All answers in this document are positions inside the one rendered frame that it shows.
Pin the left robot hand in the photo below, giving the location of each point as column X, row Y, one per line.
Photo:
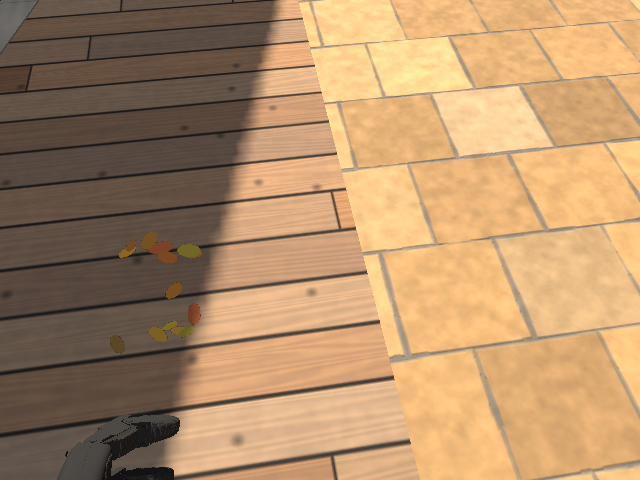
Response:
column 92, row 459

